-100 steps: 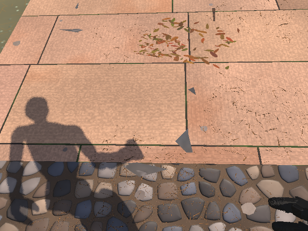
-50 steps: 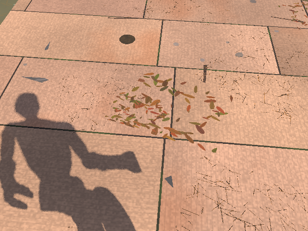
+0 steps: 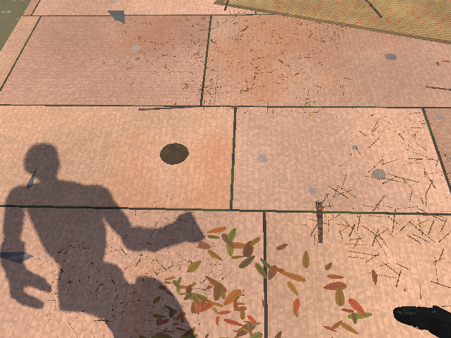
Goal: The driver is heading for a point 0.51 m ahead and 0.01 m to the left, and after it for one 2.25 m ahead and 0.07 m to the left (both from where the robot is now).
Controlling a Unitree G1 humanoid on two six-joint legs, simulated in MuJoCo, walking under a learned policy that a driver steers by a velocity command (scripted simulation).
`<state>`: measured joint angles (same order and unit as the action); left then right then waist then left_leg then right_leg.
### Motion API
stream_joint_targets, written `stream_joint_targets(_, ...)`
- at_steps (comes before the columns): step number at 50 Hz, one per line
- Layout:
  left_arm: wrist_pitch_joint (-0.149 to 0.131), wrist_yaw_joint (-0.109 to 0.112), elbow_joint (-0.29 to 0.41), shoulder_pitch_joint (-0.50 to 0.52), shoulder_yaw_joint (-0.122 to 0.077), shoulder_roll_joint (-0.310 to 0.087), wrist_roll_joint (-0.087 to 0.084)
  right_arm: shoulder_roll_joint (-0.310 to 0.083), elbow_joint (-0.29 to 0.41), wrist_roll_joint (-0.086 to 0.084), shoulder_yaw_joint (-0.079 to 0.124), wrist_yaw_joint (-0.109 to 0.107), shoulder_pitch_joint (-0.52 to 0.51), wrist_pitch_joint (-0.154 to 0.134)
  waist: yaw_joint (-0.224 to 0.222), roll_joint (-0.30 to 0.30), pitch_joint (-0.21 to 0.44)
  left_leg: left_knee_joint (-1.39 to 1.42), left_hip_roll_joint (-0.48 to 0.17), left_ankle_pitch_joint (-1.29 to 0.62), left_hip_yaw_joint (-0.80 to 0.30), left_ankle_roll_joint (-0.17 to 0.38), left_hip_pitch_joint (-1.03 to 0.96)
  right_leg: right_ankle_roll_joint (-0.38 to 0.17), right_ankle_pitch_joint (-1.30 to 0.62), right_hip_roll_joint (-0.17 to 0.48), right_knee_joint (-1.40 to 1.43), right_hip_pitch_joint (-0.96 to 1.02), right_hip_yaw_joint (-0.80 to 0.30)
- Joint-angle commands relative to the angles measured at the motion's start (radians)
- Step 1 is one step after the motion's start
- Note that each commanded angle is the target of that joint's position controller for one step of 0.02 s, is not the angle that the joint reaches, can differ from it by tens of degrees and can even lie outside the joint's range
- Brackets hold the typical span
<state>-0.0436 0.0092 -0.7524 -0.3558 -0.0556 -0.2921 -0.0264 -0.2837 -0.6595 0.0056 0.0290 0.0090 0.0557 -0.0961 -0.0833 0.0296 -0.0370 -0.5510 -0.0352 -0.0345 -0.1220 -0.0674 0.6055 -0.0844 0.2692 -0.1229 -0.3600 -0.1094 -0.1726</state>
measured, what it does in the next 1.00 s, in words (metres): walks ahead: left foot, then right foot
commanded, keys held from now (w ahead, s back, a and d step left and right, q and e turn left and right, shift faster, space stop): w+e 0.24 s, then w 0.20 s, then w+q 0.56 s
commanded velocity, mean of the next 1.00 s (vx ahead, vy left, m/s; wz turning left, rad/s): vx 0.50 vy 0.00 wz -0.06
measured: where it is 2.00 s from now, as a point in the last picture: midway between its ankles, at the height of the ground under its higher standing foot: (255, 155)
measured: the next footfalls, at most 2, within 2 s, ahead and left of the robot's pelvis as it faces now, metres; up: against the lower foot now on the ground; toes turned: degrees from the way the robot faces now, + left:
left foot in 0.10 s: +0.24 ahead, +0.14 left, +0.00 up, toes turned -9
right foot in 0.58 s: +0.45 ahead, -0.19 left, +0.00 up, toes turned -14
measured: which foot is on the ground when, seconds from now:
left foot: up 0.00-0.08, down 0.10-0.60, up 0.62-1.00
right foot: down 0.00-0.12, up 0.14-0.56, down 0.58-1.00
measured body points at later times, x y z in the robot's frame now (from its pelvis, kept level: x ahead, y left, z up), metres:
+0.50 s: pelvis +0.27 +0.00 +0.00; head +0.30 -0.01 +0.44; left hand +0.55 +0.17 -0.08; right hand +0.20 -0.28 -0.13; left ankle +0.20 +0.14 -0.74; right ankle +0.39 -0.18 -0.71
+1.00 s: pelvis +0.53 -0.07 -0.01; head +0.55 -0.06 +0.44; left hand +0.57 +0.22 -0.13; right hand +0.71 -0.32 -0.10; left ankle +0.70 +0.06 -0.71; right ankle +0.41 -0.18 -0.74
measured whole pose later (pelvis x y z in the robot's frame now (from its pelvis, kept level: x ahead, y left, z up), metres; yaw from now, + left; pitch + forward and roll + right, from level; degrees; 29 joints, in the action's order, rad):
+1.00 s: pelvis +0.53 -0.07 -0.01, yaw +0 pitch +1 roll -3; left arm -0.08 0.01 -0.83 -0.32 -0.08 -0.29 0.00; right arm -0.27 -0.74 -0.02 0.05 0.04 0.12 -0.02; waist -0.07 0.04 -0.03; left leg -0.69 -0.10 0.01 0.00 0.02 0.64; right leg 0.01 0.31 -0.01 -0.23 0.08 0.25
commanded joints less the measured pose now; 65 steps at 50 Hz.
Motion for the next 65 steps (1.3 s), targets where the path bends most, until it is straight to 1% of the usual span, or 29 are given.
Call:
stream_joint_targets(1, 0.003, 0.013, 0.042, -0.03, -0.046, -0.161, -0.004, -0.103, 0.087, -0.011, 0.033, 0.008, -0.089, -0.028, 0.014, -0.122, 0.039, 0.076, 0.052, 0.011, 0.023, 0.017, -0.141, -0.106, -0.217, 0.236, 0.023, -0.029, -0.227)
stream_joint_targets(4, 0.011, 0.011, 0.054, 0.008, -0.043, -0.141, 0.003, -0.149, 0.053, -0.01, 0.061, 0.002, 0.053, -0.041, 0.102, -0.148, 0.091, 0.148, 0.039, 0.074, 0.041, 0.086, -0.352, -0.064, -0.307, 0.213, -0.121, -0.024, -0.249)
stream_joint_targets(5, 0.007, 0.005, 0.072, 0.02, -0.024, -0.091, 0.013, -0.189, 0.039, 0.007, 0.076, -0.006, 0.185, -0.045, 0.167, -0.099, 0.215, 0.112, -0.079, 0.097, -0.052, 0.148, -0.594, -0.032, -0.26, 0.165, -0.334, -0.114, -0.192)
stream_joint_targets(6, -0.002, 0.005, 0.09, -0.097, -0.003, -0.028, -0.002, -0.269, 0.017, 0.021, 0.099, -0.013, 0.308, -0.031, 0.156, 0.135, 0.37, 0.126, -0.305, 0.251, -0.414, 0.299, -0.969, 0.044, 0.048, 0.021, -0.662, -0.44, -0.04)
stream_joint_targets(7, -0.007, 0.006, 0.098, -0.122, -0.003, -0.076, -0.007, -0.222, 0.0, -0.006, 0.092, -0.003, 0.333, -0.02, 0.151, 0.26, 0.375, 0.211, -0.395, 0.461, -0.665, 0.335, -0.993, 0.059, 0.331, 0.059, -0.833, -0.615, -0.011)
stream_joint_targets(8, -0.003, 0.005, 0.092, -0.049, -0.024, -0.155, -0.011, -0.15, 0.01, -0.012, 0.073, -0.006, 0.284, -0.014, 0.167, 0.138, 0.228, 0.239, -0.357, 0.551, -0.558, 0.295, -0.867, 0.067, 0.252, 0.115, -0.907, -0.672, -0.02)
stream_joint_targets(9, 0.003, 0.005, 0.105, 0.023, -0.029, -0.164, -0.003, -0.125, 0.016, -0.006, 0.064, -0.009, 0.235, -0.006, 0.162, 0.065, 0.127, 0.257, -0.314, 0.468, -0.417, 0.261, -0.738, 0.076, 0.176, 0.147, -0.913, -0.665, 0.023)
stream_joint_targets(11, 0.008, -0.002, 0.124, 0.071, -0.034, -0.137, 0.007, -0.088, 0.001, 0.005, 0.049, -0.009, 0.176, -0.005, 0.122, 0.063, 0.026, 0.315, -0.241, 0.284, -0.235, 0.241, -0.559, 0.081, 0.084, 0.203, -0.842, -0.618, 0.039)
stream_joint_targets(16, 0.015, -0.011, 0.146, 0.106, -0.01, -0.049, 0.01, -0.119, -0.055, -0.001, 0.062, 0.001, 0.188, -0.023, 0.099, 0.052, 0.003, 0.405, -0.21, 0.077, -0.047, 0.285, -0.47, 0.098, -0.022, 0.224, -0.669, -0.583, 0.064)
stream_joint_targets(21, -0.014, -0.038, 0.173, 0.256, 0.011, -0.026, 0.016, -0.162, -0.099, -0.022, 0.067, 0.002, 0.216, -0.01, 0.14, 0.025, -0.011, 0.41, -0.172, -0.021, 0.096, 0.26, -0.485, 0.088, -0.258, 0.207, -0.342, -0.496, 0.141)
stream_joint_targets(25, -0.027, -0.05, 0.216, 0.361, 0.007, -0.049, 0.009, -0.194, -0.155, -0.042, 0.071, 0.004, 0.307, 0.014, 0.156, 0.04, -0.033, 0.366, -0.22, -0.066, 0.052, 0.245, -0.573, 0.061, -0.204, 0.179, -0.212, -0.458, 0.162)
stream_joint_targets(27, -0.035, -0.051, 0.206, 0.306, -0.01, -0.086, 0.011, -0.215, -0.166, -0.044, 0.074, -0.001, 0.304, 0.028, 0.102, 0.057, -0.001, 0.281, -0.226, -0.194, 0.041, 0.222, -0.599, 0.036, -0.159, 0.149, -0.15, -0.341, 0.176)
stream_joint_targets(29, -0.033, -0.033, 0.134, 0.046, -0.056, -0.173, 0.024, -0.175, -0.163, -0.034, 0.054, -0.005, 0.296, 0.029, -0.036, 0.034, 0.176, -0.041, -0.138, -0.264, 0.107, 0.159, -0.453, -0.018, -0.217, 0.167, -0.132, 0.089, 0.161)
stream_joint_targets(30, -0.024, -0.017, 0.123, -0.095, -0.079, -0.277, 0.053, -0.068, -0.122, -0.011, 0.019, 0.0, 0.352, 0.015, -0.054, -0.159, 0.362, -0.429, -0.026, 0.121, 0.164, 0.087, -0.106, -0.134, -0.185, 0.453, -0.156, 0.488, -0.188)
stream_joint_targets(31, -0.017, -0.016, 0.114, -0.116, -0.07, -0.247, 0.044, -0.053, -0.133, -0.025, 0.01, 0.0, 0.388, 0.002, -0.047, -0.284, 0.478, -0.646, 0.054, 0.622, 0.052, 0.069, 0.052, -0.214, -0.049, 0.567, -0.012, 0.537, -0.499)
stream_joint_targets(32, -0.018, -0.019, 0.112, -0.068, -0.048, -0.178, 0.036, -0.155, -0.127, -0.052, 0.042, 0.002, 0.325, -0.001, -0.053, -0.189, 0.323, -0.729, 0.002, 0.587, 0.0, 0.075, 0.141, -0.174, 0.032, 0.528, 0.023, 0.416, -0.397)
stream_joint_targets(35, -0.038, -0.027, 0.099, 0.104, -0.018, -0.076, 0.03, -0.131, -0.111, -0.035, 0.051, -0.007, 0.247, 0.022, 0.044, -0.162, 0.08, -0.625, -0.098, 0.375, 0.034, 0.074, 0.088, -0.111, -0.066, 0.41, 0.133, 0.074, -0.084)
stream_joint_targets(39, -0.072, -0.025, 0.063, 0.163, -0.031, -0.075, 0.043, -0.064, -0.113, -0.034, 0.046, -0.011, 0.264, 0.066, 0.102, -0.121, 0.018, -0.568, -0.11, 0.251, 0.021, 0.048, 0.033, -0.118, -0.244, 0.397, 0.231, -0.055, 0.097)
stream_joint_targets(47, -0.055, 0.002, -0.01, 0.09, -0.06, -0.149, 0.026, -0.034, -0.024, -0.025, 0.027, 0.033, 0.029, 0.06, 0.033, -0.061, -0.058, -0.162, -0.087, -0.004, 0.102, 0.079, 0.046, -0.082, -0.313, 0.4, 0.246, 0.052, 0.316)
stream_joint_targets(50, -0.033, 0.002, -0.035, 0.065, -0.071, -0.171, 0.008, -0.054, 0.015, -0.025, 0.032, 0.047, -0.023, 0.064, 0.027, -0.063, -0.071, -0.103, -0.069, 0.086, 0.137, 0.118, 0.067, -0.061, -0.392, 0.427, 0.186, 0.163, 0.344)
stream_joint_targets(52, -0.018, 0.006, -0.037, 0.075, -0.079, -0.2, 0.0, -0.08, 0.029, -0.023, 0.047, 0.051, 0.004, 0.069, 0.06, -0.089, -0.026, -0.095, -0.013, 0.186, 0.195, 0.155, -0.021, -0.038, -0.689, 0.426, 0.066, 0.205, 0.373)
stream_joint_targets(54, -0.001, 0.01, -0.031, 0.101, -0.078, -0.207, -0.009, -0.149, -0.016, -0.029, 0.09, 0.043, 0.218, 0.074, 0.189, -0.085, 0.103, -0.04, 0.085, 0.196, 0.248, 0.212, -0.327, 0.007, -0.896, 0.377, -0.258, 0.145, 0.421)
stream_joint_targets(55, -0.005, 0.014, -0.019, 0.082, -0.062, -0.174, 0.008, -0.23, -0.06, -0.034, 0.129, 0.024, 0.388, 0.084, 0.259, -0.01, 0.195, -0.015, 0.048, 0.168, 0.125, 0.26, -0.629, 0.057, -0.674, 0.334, -0.547, -0.068, 0.424)
stream_joint_targets(56, -0.027, 0.004, 0.038, -0.005, -0.016, -0.023, 0.05, -0.35, -0.055, -0.044, 0.147, 0.013, 0.361, 0.08, 0.135, 0.273, 0.249, 0.09, -0.209, 0.342, -0.443, 0.441, -0.925, 0.131, 0.243, 0.128, -0.912, -0.524, 0.36)
stream_joint_targets(57, -0.066, -0.007, 0.046, 0.071, -0.016, -0.081, 0.018, -0.283, -0.011, -0.032, 0.121, 0.022, 0.376, 0.059, 0.192, 0.147, 0.397, 0.252, -0.296, 0.486, -0.733, 0.497, -0.995, 0.117, 0.348, 0.089, -1.033, -0.634, 0.1)
stream_joint_targets(58, -0.087, -0.015, 0.076, 0.174, -0.031, -0.139, -0.022, -0.219, -0.021, -0.023, 0.103, 0.027, 0.348, 0.042, 0.211, 0.083, 0.266, 0.282, -0.278, 0.423, -0.605, 0.439, -0.926, 0.091, 0.253, 0.138, -1.023, -0.72, 0.081)
stream_joint_targets(60, -0.104, -0.003, 0.069, 0.193, -0.029, -0.129, 0.015, -0.16, -0.008, -0.025, 0.086, 0.022, 0.23, 0.031, 0.132, -0.007, 0.125, 0.269, -0.198, 0.213, -0.382, 0.376, -0.664, 0.075, 0.107, 0.215, -0.853, -0.639, 0.083)
stream_joint_targets(61, -0.096, -0.002, 0.061, 0.175, -0.037, -0.139, 0.028, -0.131, 0.011, -0.013, 0.074, 0.017, 0.188, 0.03, 0.097, 0.008, 0.11, 0.286, -0.168, 0.114, -0.318, 0.364, -0.573, 0.077, 0.067, 0.236, -0.801, -0.562, 0.074)
stream_joint_targets(65, -0.057, -0.004, 0.07, 0.188, -0.029, -0.094, 0.043, -0.156, 0.014, -0.017, 0.08, -0.005, 0.194, 0.026, 0.073, -0.001, 0.07, 0.332, -0.122, -0.057, -0.201, 0.368, -0.42, 0.132, -0.028, 0.221, -0.625, -0.497, 0.109)
Over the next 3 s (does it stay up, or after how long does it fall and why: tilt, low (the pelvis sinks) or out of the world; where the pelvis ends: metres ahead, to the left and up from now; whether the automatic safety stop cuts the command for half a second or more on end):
stays up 1.62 -0.04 -0.01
